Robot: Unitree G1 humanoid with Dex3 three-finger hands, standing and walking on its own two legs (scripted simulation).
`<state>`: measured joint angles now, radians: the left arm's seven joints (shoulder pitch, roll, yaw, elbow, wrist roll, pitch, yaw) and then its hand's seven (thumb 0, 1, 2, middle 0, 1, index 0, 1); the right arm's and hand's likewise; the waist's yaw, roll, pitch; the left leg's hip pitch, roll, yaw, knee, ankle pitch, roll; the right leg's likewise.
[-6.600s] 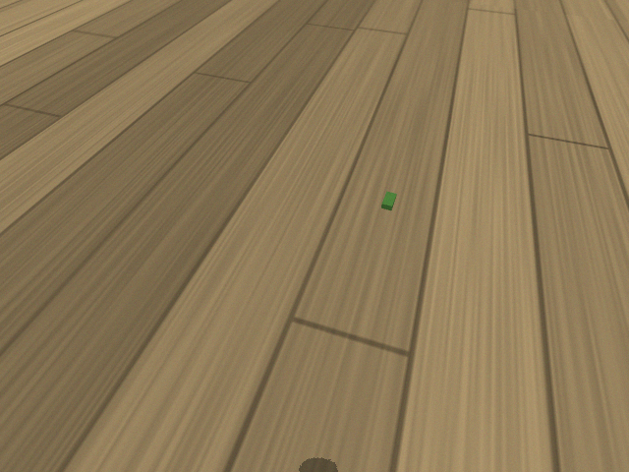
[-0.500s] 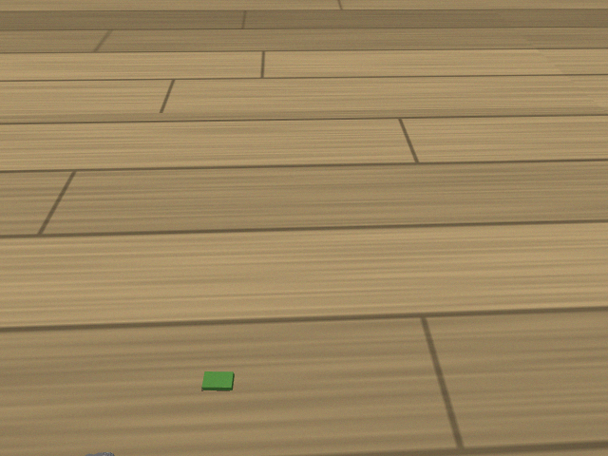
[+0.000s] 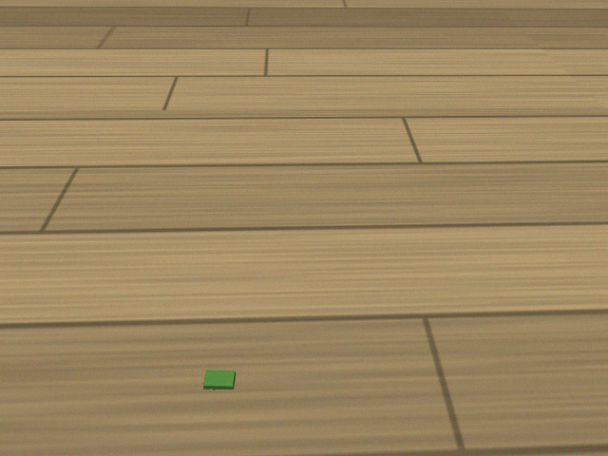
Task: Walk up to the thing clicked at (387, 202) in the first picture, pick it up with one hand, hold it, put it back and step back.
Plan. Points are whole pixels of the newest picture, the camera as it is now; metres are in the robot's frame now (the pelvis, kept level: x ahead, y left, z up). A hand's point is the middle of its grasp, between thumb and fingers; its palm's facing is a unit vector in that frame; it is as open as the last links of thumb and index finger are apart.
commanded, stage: walk up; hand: left
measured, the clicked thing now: (219, 379) +0.49 +0.26 -0.77
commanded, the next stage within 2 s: stand in 0.12 s
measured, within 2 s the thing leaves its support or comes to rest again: neither
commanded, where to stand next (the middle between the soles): +0.09 +0.00 m, yaw +0 degrees
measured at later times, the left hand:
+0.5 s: hand out of the picture +0.08 +0.24 -0.16, palm faces -0.04 -0.94 -0.34, open 7.4 cm
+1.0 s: hand out of the picture +0.09 +0.24 -0.15, palm faces -0.04 -0.94 -0.35, open 7.4 cm
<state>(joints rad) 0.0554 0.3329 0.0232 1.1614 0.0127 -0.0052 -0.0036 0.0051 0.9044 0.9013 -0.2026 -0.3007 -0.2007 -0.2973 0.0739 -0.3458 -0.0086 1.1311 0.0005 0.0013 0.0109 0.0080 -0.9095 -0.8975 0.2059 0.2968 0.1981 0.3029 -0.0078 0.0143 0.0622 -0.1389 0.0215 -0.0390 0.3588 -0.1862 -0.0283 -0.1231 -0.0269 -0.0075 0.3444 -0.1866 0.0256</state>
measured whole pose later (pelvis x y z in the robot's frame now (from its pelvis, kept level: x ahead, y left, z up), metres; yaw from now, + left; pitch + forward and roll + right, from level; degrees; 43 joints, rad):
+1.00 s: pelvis +0.01 -0.01 +0.00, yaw +0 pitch -2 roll +0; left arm 0.10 0.35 0.00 1.13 0.01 -0.01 0.00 0.00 0.90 0.90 -0.20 -0.30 -0.20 -0.30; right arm 0.11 -0.36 0.00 1.13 -0.01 -0.01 0.01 0.01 -0.91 -0.90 0.21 0.30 0.20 0.30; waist -0.01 0.01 0.05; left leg -0.11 0.04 -0.04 0.31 -0.18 -0.05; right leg -0.11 -0.01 -0.01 0.33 -0.19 0.01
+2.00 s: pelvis +0.01 -0.01 +0.00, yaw -1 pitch -2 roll +0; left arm 0.12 0.35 0.00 1.13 0.01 0.00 -0.01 0.00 0.90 0.90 -0.20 -0.30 -0.20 -0.30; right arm 0.12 -0.36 0.01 1.12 -0.01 -0.01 0.00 0.01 -0.91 -0.90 0.21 0.30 0.20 0.30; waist 0.00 0.01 0.05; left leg -0.10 0.04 -0.03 0.31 -0.18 -0.05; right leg -0.10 -0.01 0.00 0.33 -0.19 0.01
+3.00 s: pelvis +0.01 -0.01 +0.00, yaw -1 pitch -2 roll +0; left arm 0.12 0.35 -0.01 1.12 0.01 -0.01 0.00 0.00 0.90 0.90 -0.20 -0.30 -0.20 -0.30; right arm 0.11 -0.36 0.00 1.11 -0.01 -0.01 0.00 0.01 -0.91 -0.90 0.21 0.30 0.20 0.30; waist 0.00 0.01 0.05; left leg -0.09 0.04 -0.02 0.31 -0.18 -0.05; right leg -0.10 -0.01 0.00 0.33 -0.20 0.01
